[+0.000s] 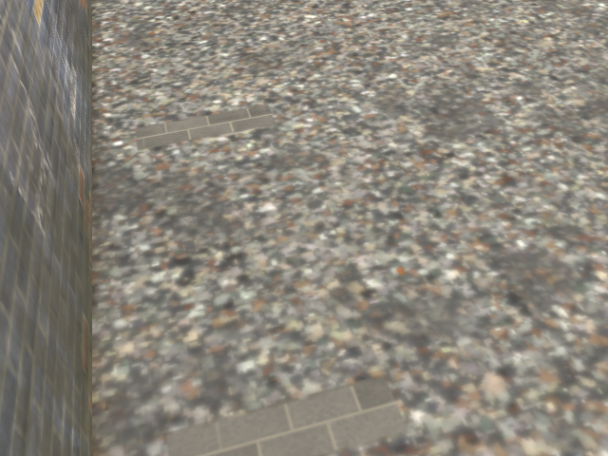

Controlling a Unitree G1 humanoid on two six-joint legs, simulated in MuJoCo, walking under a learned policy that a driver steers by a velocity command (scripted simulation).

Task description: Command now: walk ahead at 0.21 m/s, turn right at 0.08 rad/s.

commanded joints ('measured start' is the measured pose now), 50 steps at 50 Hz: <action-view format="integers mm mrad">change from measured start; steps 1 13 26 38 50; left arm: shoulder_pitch -45 243 353 148 -320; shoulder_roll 111 123 190 -31 79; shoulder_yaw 47 67 -17 -24 -26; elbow -55 90 192 114 41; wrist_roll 39 54 24 65 62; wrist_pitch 7 -35 -33 12 18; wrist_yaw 23 39 75 10 28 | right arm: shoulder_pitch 48 -56 -51 38 259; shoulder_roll -142 17 -57 -38 -120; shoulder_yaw -48 21 51 21 11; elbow -19 -81 -48 78 134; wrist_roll -51 -112 -91 -85 -60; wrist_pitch -53 -36 -18 -109 -37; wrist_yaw -38 -51 9 -13 -69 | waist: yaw -52 39 47 23 -185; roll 128 81 -25 95 -17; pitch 152 103 151 226 300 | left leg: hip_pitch -39 -699 141 -619 91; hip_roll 203 124 -13 129 171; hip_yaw -256 -286 -21 -183 -406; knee -346 563 -329 -352 148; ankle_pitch -167 77 704 17 94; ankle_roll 202 -25 -12 305 271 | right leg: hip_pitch -89 324 -210 -235 -319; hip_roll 43 -420 -148 -191 -203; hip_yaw -123 420 208 -172 -127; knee -18 -261 264 602 -518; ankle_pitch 32 441 -148 709 739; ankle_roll -39 -422 -283 -81 -27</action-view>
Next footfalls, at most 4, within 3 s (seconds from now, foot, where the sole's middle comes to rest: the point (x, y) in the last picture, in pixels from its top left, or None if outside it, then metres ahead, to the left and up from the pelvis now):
0.56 left None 0.17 0.12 -0.96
1.08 right None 0.51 -0.16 -1.18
1.48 left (302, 449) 0.81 0.08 -1.18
1.92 right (369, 434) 0.85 -0.13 -1.18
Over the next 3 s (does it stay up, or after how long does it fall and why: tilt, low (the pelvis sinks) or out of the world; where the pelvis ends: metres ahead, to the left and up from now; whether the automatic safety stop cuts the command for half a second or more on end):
stays up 0.98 0.11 -0.40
